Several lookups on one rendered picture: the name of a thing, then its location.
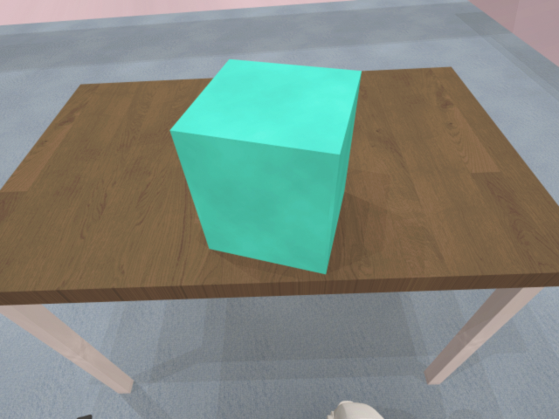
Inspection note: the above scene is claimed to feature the carton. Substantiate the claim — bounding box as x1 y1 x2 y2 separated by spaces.
170 59 362 274

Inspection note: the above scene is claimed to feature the table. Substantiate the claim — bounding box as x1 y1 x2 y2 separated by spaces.
0 67 559 394

